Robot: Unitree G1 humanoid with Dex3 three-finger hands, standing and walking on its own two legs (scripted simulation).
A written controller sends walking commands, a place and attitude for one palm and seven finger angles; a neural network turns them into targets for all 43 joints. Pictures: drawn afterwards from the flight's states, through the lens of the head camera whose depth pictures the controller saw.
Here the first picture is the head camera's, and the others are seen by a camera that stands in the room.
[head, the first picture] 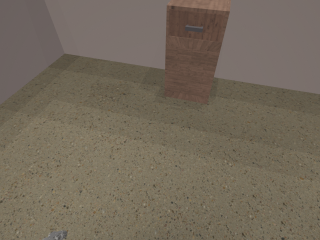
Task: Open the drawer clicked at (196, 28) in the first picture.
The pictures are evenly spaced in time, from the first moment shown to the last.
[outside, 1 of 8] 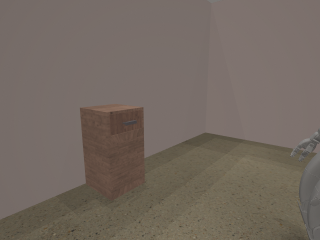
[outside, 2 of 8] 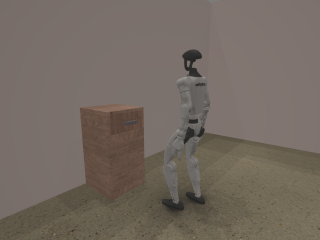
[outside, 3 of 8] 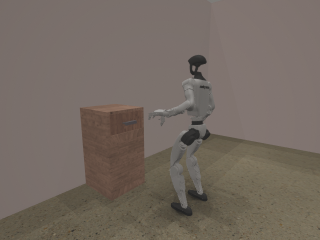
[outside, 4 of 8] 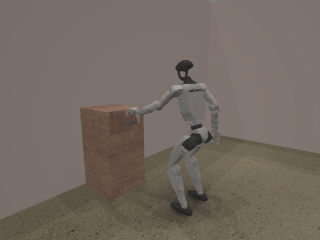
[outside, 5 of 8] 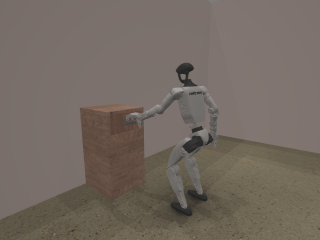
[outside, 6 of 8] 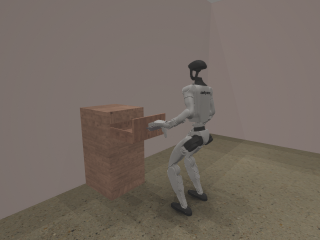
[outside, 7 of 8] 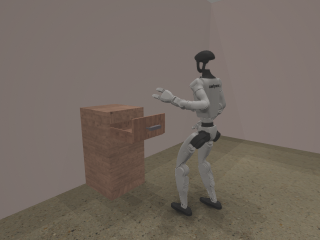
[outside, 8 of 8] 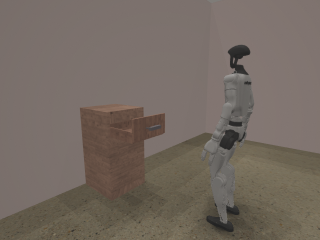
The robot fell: no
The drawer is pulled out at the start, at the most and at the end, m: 0.00 0.30 0.29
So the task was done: yes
